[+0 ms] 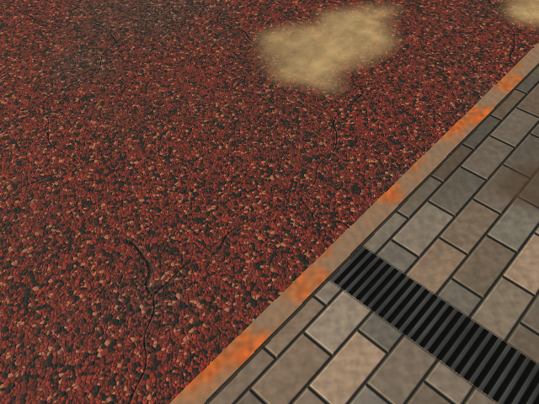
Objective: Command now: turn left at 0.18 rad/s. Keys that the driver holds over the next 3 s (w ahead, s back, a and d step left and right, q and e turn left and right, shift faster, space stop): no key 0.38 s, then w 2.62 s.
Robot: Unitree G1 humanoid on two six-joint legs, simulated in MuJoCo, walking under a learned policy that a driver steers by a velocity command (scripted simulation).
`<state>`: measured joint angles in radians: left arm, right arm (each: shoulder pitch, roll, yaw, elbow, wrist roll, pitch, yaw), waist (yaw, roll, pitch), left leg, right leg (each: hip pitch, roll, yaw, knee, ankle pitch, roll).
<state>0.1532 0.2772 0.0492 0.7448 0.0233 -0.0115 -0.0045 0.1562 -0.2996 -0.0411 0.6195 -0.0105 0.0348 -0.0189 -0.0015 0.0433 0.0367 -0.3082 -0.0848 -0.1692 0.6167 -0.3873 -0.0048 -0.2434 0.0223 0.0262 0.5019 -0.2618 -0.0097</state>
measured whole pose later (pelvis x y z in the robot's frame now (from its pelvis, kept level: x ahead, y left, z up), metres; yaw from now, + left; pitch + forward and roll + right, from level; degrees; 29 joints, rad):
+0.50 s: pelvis +0.01 +0.01 -0.01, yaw +1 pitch -1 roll +0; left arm 0.20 0.27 0.02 0.80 0.00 -0.01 0.01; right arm 0.26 -0.24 -0.03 0.75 0.00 0.02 -0.03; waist 0.01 0.00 0.01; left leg -0.22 -0.04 -0.11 0.59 -0.36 0.01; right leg -0.23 0.00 0.03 0.59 -0.38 -0.01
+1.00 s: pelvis +0.20 +0.07 -0.02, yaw +0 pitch +1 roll -1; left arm 0.47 0.31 0.04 0.85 -0.02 -0.05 0.01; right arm 0.09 -0.29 -0.03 0.60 0.01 -0.08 0.03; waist 0.06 -0.01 0.03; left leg -0.50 0.00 0.03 0.69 -0.21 0.05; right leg -0.06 -0.05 0.09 0.77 -0.52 0.02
